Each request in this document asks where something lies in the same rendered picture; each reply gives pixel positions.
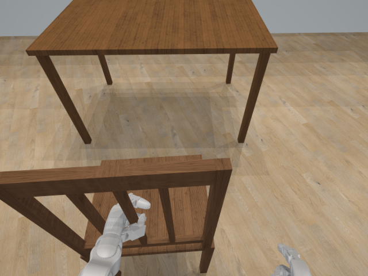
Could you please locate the robot right hand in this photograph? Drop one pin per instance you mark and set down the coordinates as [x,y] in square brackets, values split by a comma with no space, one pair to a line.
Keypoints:
[298,267]

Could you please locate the table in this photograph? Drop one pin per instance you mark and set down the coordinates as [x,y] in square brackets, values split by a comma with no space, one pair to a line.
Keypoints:
[154,27]

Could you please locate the robot left hand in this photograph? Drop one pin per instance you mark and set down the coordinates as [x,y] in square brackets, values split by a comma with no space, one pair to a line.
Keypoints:
[117,221]

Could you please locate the chair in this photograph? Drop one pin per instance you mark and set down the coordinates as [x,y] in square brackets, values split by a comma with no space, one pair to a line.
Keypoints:
[182,216]

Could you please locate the robot left forearm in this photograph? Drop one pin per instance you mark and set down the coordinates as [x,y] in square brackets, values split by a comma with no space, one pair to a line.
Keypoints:
[105,257]

